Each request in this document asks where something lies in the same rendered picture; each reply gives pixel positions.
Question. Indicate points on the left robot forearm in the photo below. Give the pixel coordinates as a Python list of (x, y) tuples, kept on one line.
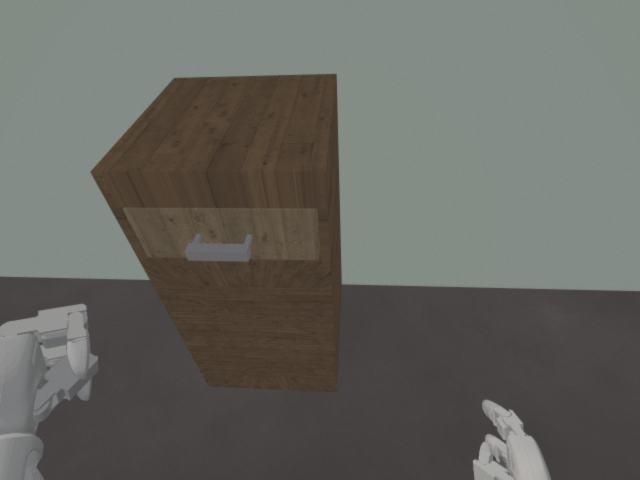
[(20, 454)]

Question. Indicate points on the cabinet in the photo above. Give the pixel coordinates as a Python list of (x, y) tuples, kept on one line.
[(241, 142)]

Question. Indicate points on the handle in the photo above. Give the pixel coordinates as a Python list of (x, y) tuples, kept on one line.
[(197, 251)]

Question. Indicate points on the robot right hand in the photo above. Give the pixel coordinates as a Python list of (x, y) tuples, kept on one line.
[(520, 458)]

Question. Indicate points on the robot left hand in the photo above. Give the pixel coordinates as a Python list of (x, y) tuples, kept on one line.
[(66, 350)]

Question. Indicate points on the drawer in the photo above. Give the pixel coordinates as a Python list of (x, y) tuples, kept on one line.
[(278, 233)]

